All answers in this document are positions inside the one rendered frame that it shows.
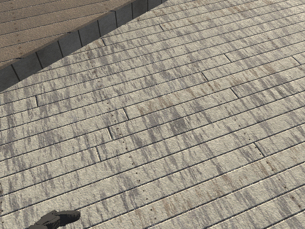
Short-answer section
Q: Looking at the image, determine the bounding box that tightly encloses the left robot hand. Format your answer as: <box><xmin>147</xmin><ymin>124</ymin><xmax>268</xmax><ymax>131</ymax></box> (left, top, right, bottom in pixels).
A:
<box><xmin>28</xmin><ymin>210</ymin><xmax>81</xmax><ymax>229</ymax></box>

